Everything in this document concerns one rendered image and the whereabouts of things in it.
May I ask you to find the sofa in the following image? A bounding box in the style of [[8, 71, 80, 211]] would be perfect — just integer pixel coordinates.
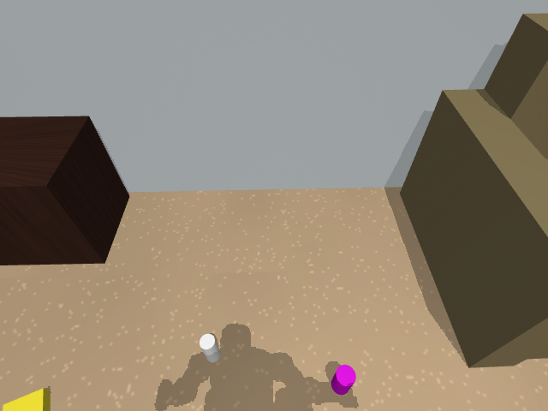
[[400, 13, 548, 368]]

